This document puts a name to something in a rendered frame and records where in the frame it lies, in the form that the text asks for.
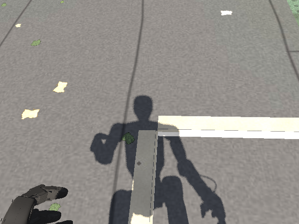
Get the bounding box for robot left hand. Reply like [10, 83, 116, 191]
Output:
[0, 184, 73, 224]

